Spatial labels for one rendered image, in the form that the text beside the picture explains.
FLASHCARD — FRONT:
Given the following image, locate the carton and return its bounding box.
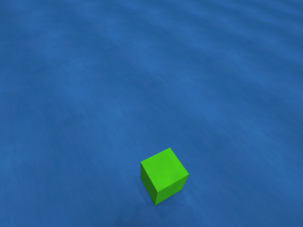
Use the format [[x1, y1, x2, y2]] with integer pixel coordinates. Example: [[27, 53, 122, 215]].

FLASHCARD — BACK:
[[140, 148, 189, 205]]

